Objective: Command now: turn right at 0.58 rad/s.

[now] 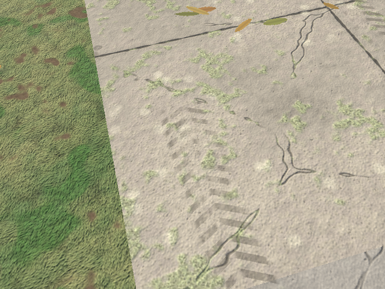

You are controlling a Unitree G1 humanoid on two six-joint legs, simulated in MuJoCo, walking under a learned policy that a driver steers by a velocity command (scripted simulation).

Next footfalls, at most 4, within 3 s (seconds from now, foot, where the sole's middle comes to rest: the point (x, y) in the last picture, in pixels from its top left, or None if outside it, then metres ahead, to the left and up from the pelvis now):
0.16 left None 0.07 0.15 -0.78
0.60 right None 0.00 -0.12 -0.78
1.02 left None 0.11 0.09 -0.78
2.28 right None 0.06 -0.18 -0.78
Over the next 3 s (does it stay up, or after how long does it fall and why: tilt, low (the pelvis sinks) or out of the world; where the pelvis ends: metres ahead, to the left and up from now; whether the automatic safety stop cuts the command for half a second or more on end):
stays up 0.39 -0.18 0.00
